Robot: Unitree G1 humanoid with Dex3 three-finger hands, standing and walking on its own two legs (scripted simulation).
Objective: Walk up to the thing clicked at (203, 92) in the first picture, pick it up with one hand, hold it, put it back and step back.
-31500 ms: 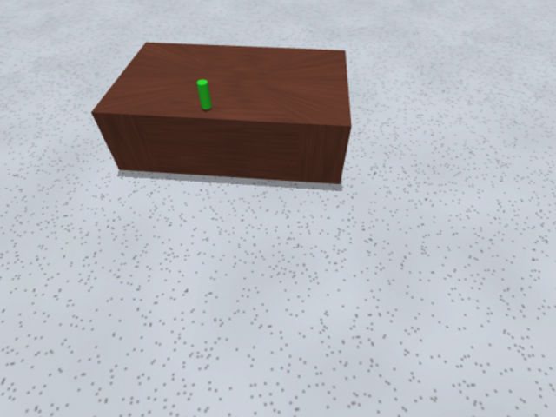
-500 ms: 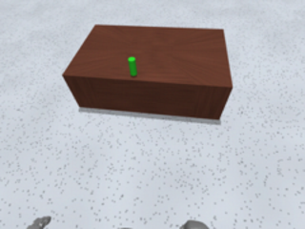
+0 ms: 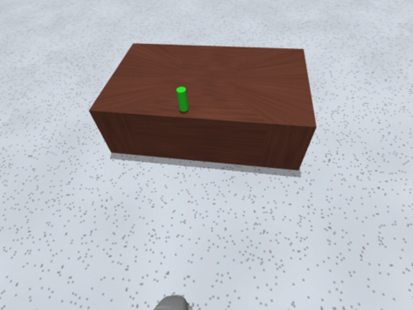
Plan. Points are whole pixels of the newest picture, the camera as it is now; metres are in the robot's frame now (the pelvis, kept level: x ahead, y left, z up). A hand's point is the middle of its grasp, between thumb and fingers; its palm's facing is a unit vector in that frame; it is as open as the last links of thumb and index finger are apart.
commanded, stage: step back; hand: left
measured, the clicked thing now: (182, 99) +1.10 +0.20 -0.35
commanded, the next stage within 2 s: stand in 0.38 s
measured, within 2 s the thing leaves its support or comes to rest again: neither
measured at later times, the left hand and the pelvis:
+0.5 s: hand (90, 304) +0.15 +0.29 -0.15, palm faces -0.05 -0.94 -0.34, open 7.3 cm; pelvis +0.04 +0.04 +0.00, yaw -2 degrees
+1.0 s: hand out of the picture +0.11 +0.28 -0.14, palm faces -0.05 -0.94 -0.34, open 7.3 cm; pelvis +0.02 +0.03 +0.01, yaw -2 degrees
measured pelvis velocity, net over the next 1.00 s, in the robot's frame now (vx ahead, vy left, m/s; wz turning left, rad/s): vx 0.02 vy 0.03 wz -0.03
